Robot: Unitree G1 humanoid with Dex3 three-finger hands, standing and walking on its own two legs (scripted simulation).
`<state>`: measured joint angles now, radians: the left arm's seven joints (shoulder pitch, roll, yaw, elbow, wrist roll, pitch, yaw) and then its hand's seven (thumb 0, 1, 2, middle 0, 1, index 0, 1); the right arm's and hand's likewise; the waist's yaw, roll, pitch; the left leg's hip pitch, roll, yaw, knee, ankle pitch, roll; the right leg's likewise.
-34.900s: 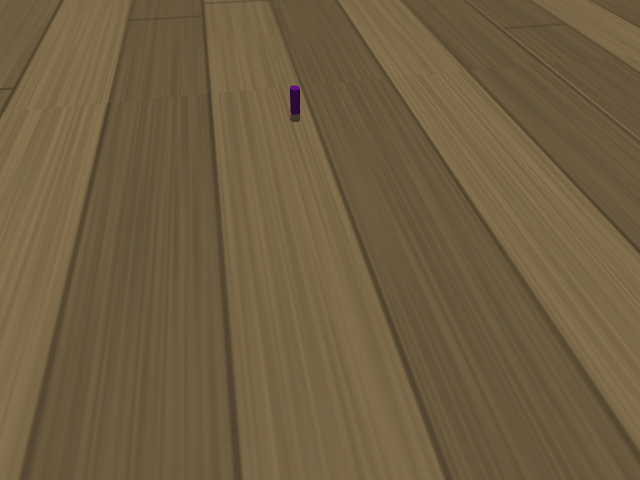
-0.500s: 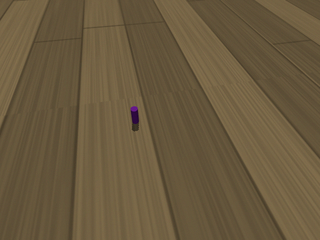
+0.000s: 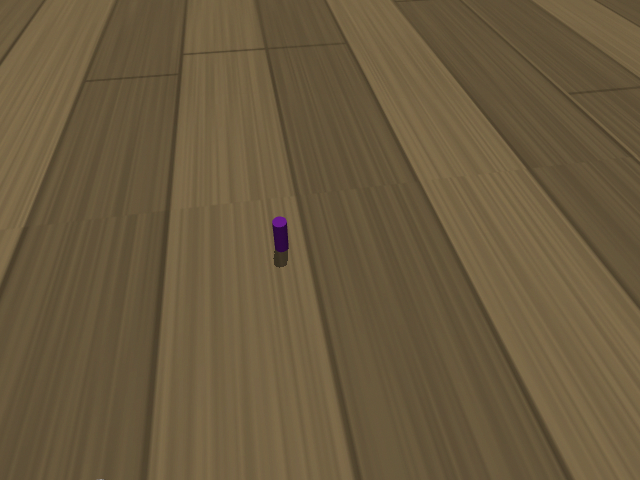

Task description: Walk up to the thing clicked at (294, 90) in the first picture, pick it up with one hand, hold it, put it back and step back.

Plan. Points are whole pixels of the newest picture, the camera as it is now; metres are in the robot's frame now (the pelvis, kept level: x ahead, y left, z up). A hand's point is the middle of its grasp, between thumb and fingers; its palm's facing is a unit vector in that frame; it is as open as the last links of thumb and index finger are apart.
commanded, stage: step back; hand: left
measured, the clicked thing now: (280, 234) +1.05 +0.18 -0.69
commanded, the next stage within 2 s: stand in 0.28 s
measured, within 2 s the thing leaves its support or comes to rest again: neither
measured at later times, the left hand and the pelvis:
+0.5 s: hand out of the picture +0.12 +0.26 -0.13, palm faces -0.03 -0.94 -0.34, open 7.4 cm; pelvis +0.02 +0.01 +0.02, yaw -1 degrees
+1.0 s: hand out of the picture +0.07 +0.26 -0.14, palm faces -0.06 -0.94 -0.34, open 7.4 cm; pelvis +0.00 +0.00 +0.02, yaw -2 degrees
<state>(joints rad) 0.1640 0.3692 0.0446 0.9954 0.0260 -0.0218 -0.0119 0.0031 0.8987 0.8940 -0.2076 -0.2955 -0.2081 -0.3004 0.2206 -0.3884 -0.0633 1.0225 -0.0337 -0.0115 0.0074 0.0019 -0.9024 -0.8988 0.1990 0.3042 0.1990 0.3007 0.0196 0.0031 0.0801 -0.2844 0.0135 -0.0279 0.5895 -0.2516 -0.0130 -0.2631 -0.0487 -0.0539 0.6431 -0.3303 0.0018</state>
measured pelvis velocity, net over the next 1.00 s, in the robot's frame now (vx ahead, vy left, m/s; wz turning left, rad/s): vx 0.00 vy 0.00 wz -0.03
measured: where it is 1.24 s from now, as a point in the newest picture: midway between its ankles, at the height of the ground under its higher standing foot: outside the picture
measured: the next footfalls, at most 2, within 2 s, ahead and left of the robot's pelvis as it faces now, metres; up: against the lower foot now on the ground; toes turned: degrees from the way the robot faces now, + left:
none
